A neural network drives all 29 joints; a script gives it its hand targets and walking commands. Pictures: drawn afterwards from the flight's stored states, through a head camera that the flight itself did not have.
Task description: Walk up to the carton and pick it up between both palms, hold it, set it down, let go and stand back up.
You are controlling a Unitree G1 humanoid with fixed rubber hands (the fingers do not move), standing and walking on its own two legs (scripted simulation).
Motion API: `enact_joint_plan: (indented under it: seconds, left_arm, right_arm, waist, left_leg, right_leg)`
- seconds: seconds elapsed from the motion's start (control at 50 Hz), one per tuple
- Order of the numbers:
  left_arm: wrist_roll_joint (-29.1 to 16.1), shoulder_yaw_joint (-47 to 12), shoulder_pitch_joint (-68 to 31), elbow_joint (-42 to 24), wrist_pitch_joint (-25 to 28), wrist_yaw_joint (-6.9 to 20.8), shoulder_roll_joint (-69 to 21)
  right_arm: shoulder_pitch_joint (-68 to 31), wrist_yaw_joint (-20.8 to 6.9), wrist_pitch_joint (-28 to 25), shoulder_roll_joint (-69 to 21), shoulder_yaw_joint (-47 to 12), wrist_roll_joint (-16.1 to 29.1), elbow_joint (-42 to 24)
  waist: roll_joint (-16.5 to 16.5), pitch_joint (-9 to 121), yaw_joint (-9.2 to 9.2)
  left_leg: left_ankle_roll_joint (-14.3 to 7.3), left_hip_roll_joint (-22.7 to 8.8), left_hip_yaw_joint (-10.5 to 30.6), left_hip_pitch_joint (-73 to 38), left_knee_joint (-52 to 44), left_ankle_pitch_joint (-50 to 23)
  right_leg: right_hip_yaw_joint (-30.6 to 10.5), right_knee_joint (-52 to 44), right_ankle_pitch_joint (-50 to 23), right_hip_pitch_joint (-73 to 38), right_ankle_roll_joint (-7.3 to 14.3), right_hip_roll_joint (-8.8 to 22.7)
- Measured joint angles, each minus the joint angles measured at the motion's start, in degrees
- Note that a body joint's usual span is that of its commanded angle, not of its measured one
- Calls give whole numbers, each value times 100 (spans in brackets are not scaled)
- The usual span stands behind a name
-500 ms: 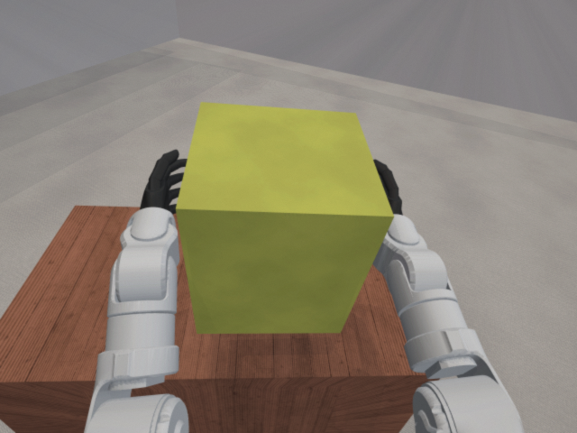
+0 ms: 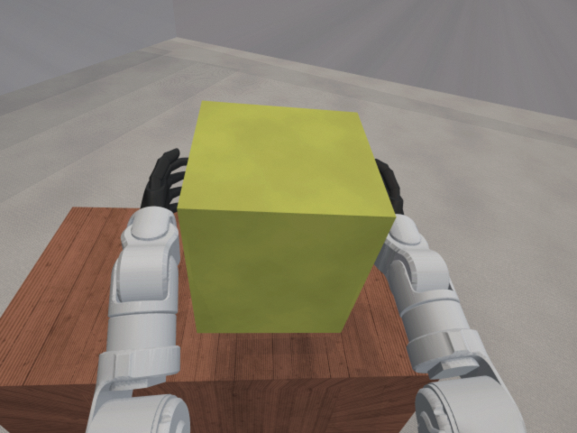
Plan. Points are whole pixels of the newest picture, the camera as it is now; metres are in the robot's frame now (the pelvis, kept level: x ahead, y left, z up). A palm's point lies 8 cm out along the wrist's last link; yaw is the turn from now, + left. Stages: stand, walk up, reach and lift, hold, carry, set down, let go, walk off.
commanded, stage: hold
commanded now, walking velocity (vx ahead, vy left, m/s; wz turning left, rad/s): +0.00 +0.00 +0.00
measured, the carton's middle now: (276, 224) +0.36 +0.01 +0.15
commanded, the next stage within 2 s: none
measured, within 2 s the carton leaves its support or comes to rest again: neither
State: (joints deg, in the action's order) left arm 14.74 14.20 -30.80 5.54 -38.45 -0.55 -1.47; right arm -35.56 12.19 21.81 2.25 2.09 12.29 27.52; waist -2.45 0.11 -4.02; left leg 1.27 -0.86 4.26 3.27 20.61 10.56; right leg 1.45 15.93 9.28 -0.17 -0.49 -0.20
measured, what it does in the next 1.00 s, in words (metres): stands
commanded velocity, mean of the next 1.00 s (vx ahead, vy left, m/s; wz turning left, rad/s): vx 0.00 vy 0.00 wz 0.00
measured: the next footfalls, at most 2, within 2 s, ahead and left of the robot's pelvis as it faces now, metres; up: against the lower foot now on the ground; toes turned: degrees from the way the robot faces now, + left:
none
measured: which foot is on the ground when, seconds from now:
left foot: down 0.00-1.00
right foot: down 0.00-1.00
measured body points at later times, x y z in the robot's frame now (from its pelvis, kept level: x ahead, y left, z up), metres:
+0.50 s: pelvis +0.00 +0.00 +0.00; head -0.05 +0.03 +0.45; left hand +0.37 +0.16 +0.19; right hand +0.37 -0.15 +0.17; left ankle +0.02 +0.13 -0.75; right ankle +0.00 -0.12 -0.75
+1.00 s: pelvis +0.00 +0.00 +0.00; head -0.05 +0.02 +0.45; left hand +0.37 +0.16 +0.18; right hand +0.37 -0.15 +0.17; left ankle +0.02 +0.13 -0.75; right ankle +0.00 -0.12 -0.75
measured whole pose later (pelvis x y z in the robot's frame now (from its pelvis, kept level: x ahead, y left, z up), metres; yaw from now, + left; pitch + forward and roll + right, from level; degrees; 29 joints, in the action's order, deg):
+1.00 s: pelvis +0.00 +0.00 +0.00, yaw +0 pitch -6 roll -1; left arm 13.2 13.4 -30.2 6.5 -37.4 -1.1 -0.6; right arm -35.5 12.8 22.6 2.1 2.2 11.9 26.3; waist -2.2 0.5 -4.0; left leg 1.3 -0.9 4.4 5.1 20.9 10.2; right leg 1.5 16.2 8.9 1.5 -0.4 -0.3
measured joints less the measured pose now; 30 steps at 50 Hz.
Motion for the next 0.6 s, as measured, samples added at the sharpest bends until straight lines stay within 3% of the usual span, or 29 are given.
enact_joint_plan:
  seconds: [0.6]
  left_arm:
    - [-3, -9, -35, 35, 1, 33, 32]
  right_arm:
    - [10, 20, 7, -28, 33, -24, -32]
  waist:
    - [6, 8, 2]
  left_leg:
    - [-12, 13, -8, 37, 6, -19]
  right_leg:
    - [-10, 8, -15, 36, -8, 8]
